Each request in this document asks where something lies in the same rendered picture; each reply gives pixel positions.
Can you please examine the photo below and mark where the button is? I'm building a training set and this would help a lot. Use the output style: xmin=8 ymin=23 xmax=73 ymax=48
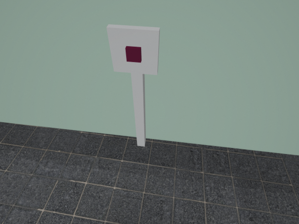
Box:
xmin=125 ymin=46 xmax=142 ymax=63

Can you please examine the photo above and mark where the panel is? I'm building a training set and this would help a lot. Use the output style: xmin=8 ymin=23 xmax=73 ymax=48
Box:
xmin=107 ymin=24 xmax=160 ymax=147

